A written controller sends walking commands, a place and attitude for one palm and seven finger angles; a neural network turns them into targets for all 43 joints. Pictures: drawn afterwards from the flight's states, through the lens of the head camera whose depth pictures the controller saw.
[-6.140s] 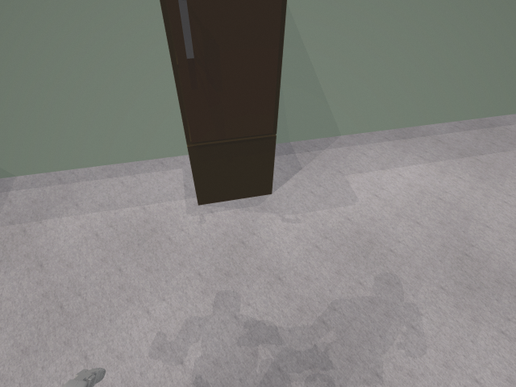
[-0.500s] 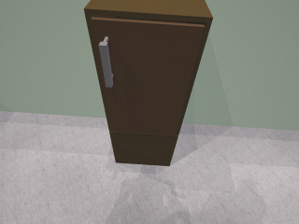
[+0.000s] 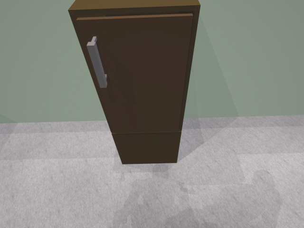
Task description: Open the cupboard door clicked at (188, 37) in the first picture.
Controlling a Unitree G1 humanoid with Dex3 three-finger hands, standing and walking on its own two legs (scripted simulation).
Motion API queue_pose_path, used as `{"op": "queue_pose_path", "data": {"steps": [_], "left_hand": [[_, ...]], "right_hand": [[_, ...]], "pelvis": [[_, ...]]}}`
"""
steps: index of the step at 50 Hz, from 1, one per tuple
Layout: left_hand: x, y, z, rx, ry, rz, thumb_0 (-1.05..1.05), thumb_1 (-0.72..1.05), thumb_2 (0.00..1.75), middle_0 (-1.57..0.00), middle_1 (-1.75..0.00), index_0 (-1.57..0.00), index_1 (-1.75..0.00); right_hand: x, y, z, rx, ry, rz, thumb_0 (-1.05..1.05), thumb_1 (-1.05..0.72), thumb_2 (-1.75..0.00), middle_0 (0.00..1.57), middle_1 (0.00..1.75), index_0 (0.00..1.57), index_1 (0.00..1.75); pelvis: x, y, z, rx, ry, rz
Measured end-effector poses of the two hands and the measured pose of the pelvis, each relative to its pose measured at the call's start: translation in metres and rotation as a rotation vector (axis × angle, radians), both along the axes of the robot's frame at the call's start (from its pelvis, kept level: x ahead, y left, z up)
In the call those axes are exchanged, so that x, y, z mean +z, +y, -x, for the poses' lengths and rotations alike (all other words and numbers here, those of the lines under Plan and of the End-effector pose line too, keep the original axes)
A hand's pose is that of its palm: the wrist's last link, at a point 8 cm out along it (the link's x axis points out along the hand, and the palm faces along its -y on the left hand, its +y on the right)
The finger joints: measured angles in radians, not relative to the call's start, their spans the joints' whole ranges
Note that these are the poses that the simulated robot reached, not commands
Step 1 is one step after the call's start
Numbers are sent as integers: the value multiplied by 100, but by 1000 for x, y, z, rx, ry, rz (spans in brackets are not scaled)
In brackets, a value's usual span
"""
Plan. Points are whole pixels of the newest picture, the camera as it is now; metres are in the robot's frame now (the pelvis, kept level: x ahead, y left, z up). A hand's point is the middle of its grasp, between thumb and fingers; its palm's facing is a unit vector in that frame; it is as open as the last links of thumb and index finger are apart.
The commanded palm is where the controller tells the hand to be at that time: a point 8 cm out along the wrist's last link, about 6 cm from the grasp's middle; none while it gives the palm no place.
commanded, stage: look again from close up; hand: left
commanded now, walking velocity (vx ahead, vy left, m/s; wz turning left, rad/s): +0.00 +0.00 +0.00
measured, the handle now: (99, 63) +0.60 +0.22 +0.12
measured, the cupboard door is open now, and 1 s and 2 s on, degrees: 0 0 0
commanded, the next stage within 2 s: shuffle to correct the standing spot in 0.30 s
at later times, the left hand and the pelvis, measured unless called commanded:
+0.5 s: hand out of the picture -0.01 +0.12 -0.17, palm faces +0.04 -0.98 -0.20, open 7.3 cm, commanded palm none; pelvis +0.00 -0.06 +0.00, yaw +0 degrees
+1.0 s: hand out of the picture +0.14 +0.12 -0.16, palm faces +0.06 -0.96 -0.28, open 7.3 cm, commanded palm none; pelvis +0.09 -0.07 -0.01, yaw +2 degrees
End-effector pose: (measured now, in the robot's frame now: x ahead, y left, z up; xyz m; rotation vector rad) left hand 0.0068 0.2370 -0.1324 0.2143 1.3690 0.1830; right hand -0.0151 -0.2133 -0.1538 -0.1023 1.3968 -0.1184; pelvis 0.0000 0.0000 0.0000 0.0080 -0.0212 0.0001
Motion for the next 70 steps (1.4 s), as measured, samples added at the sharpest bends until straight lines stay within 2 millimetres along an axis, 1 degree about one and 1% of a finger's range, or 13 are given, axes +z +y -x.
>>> {"op": "queue_pose_path", "data": {"steps": [7, 14, 23, 29, 35, 39, 46, 49, 53, 58, 63, 67, 70], "left_hand": [[7, -18, 5, 5, -6, -13, 1, 90, 90, -20, -29, -20, -30], [5, -47, 10, 11, -1, 16, 1, 91, 90, -20, -30, -20, -30], [-2, -70, 18, 34, 21, 48, 1, 92, 90, -20, -30, -20, -30], [-8, -75, 20, 71, 22, 74, 1, 91, 90, -20, -30, -20, -30], [-18, -65, 18, 93, 68, 97, 1, 90, 90, -20, -30, -20, -30], [-14, -58, -7, 58, 85, 81, 1, 90, 90, -20, -30, -20, -30], [-4, -56, -95, 18, -70, 1, 2, 93, 90, -20, -30, -20, -30], [0, -64, -118, 24, -123, -22, 1, 92, 90, -20, -29, -20, -30], [8, -73, -127, 38, -122, -36, 1, 94, 90, -20, -29, -20, -30], [11, -73, -123, 44, -79, -26, 0, 94, 90, -20, -30, -20, -30], [4, -68, -109, 63, -41, -2, 0, 92, 90, -20, -30, -20, -30], [-8, -60, -98, 76, -15, 21, 0, 91, 90, -20, -30, -20, -30], [-21, -52, -94, 89, -5, 31, 1, 91, 90, -20, -30, -20, -30]], "right_hand": [[-7, -7, 1, -2, -11, -44, 1, -91, -90, 20, 30, 20, 30], [-5, -31, -1, 1, -7, -30, 1, -91, -90, 20, 30, 20, 30], [1, -59, -3, 8, 12, 13, 1, -91, -90, 20, 30, 19, 30], [2, -66, -7, 23, 37, 31, 1, -91, -90, 20, 30, 19, 30], [8, -55, -19, 18, 35, 52, 1, -91, -90, 20, 30, 19, 30], [8, -44, -16, -16, 47, 36, 1, -91, -90, 20, 30, 19, 30], [-8, -38, -8, -31, 187, -55, 1, -90, -90, 20, 30, 20, 30], [-15, -46, -26, -28, 205, -61, 1, -90, -90, 20, 30, 20, 30], [-12, -59, -77, -24, 130, -44, 1, -90, -90, 20, 30, 20, 30], [-1, -80, -146, 7, -12, 11, 2, -93, -90, 20, 30, 20, 30], [12, -92, -199, 43, -138, 68, 2, -93, -90, 20, 30, 19, 30], [21, -86, -225, 66, -222, 98, 1, -92, -90, 20, 30, 19, 30], [21, -76, -229, 85, -259, 108, 1, -92, -90, 20, 30, 19, 30]], "pelvis": [[1, -17, 3, -4, -5, -13], [2, -35, 5, -5, 4, -18], [2, -54, 2, 2, 10, -12], [-1, -54, -7, 12, 15, 7], [-4, -43, -27, 9, 28, -3], [-3, -42, -42, -1, 42, -10], [-11, -59, -74, 8, 50, -39], [-13, -66, -86, 29, 39, -33], [-4, -71, -95, 30, 38, -49], [4, -72, -98, 20, 39, -58], [4, -66, -99, 12, 30, -48], [-2, -58, -102, 11, 21, -31], [-10, -52, -103, 16, 12, -27]]}}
